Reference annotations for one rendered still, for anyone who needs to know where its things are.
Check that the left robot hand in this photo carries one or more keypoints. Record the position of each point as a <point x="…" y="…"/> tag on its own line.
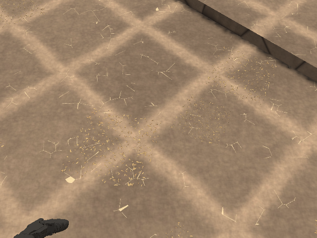
<point x="42" y="228"/>

